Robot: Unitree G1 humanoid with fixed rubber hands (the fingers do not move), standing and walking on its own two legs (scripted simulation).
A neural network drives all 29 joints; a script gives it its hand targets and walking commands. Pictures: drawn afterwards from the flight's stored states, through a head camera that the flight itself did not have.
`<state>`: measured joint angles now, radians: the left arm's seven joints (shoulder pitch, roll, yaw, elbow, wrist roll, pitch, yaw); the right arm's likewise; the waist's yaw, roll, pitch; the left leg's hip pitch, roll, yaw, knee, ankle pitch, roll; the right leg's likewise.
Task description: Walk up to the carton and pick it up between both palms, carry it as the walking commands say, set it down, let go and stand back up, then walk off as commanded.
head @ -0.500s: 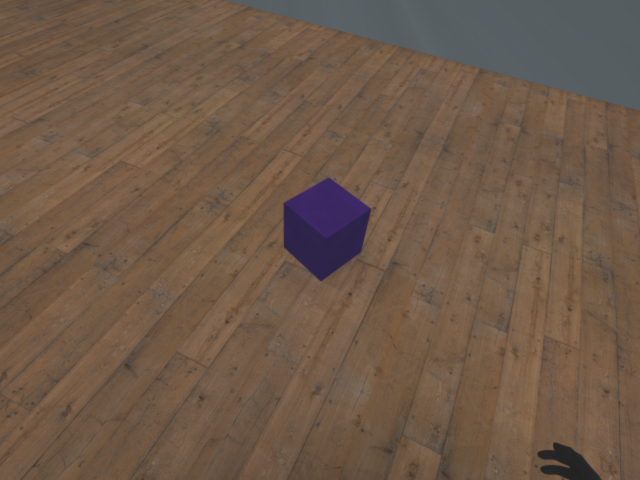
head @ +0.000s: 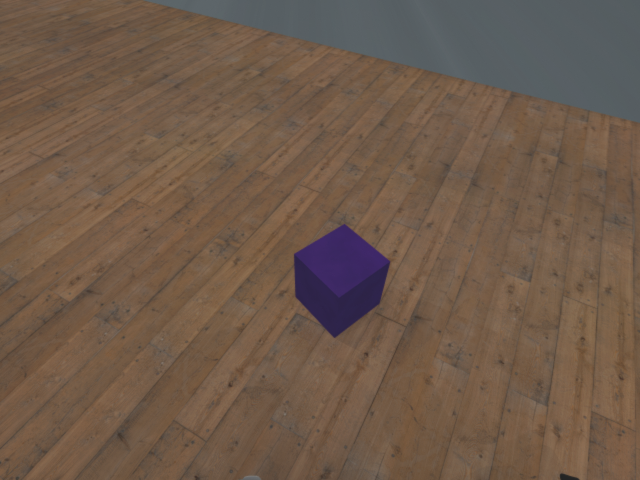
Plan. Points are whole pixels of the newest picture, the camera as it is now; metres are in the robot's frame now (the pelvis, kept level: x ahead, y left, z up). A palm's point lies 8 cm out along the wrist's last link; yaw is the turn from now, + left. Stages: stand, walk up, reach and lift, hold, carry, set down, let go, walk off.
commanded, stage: walk up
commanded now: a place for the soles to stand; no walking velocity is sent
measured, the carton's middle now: (339, 280) +0.89 -0.04 -0.64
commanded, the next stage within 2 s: none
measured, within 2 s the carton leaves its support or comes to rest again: neither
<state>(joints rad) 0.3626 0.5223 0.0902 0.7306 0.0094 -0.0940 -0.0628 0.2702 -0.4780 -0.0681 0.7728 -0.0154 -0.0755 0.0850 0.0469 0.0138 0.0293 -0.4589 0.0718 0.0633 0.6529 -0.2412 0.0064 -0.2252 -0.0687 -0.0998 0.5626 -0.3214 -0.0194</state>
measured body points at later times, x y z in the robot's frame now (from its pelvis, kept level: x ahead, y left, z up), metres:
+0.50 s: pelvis +0.19 -0.01 -0.01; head +0.20 -0.02 +0.44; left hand +0.32 +0.33 -0.07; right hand +0.25 -0.36 -0.10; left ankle +0.18 +0.13 -0.68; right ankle +0.24 -0.13 -0.73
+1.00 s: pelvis +0.34 -0.01 -0.02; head +0.36 -0.01 +0.43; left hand +0.48 +0.32 -0.10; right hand +0.38 -0.37 -0.09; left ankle +0.35 +0.13 -0.73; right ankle +0.42 -0.13 -0.73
